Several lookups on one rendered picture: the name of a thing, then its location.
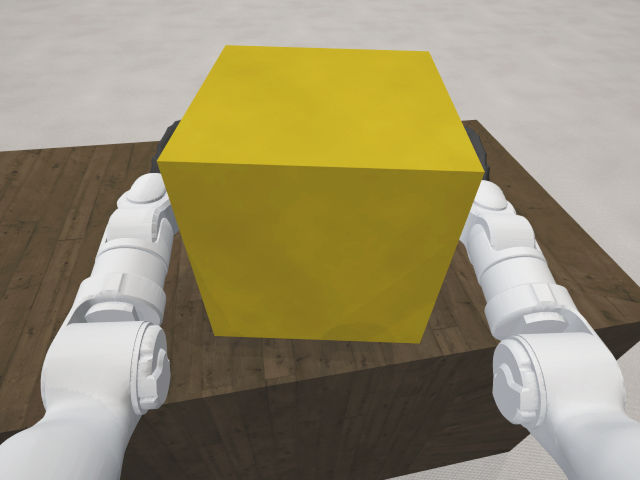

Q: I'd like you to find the pedestal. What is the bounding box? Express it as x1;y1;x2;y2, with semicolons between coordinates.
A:
0;120;640;480

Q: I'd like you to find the right robot upper arm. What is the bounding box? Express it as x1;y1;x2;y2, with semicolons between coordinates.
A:
493;332;640;480

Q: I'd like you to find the left robot upper arm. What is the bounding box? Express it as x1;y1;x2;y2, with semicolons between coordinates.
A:
0;321;171;480

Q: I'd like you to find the carton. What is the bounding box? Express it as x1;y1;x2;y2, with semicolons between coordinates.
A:
157;45;485;344

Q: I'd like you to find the robot right hand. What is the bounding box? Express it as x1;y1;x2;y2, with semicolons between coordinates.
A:
463;125;490;181

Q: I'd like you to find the robot right forearm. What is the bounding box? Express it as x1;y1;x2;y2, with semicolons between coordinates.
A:
459;180;626;407

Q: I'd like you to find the robot left forearm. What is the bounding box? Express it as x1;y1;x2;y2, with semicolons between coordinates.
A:
41;173;179;410

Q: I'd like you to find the robot left hand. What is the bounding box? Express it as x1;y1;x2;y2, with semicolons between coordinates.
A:
150;120;181;174

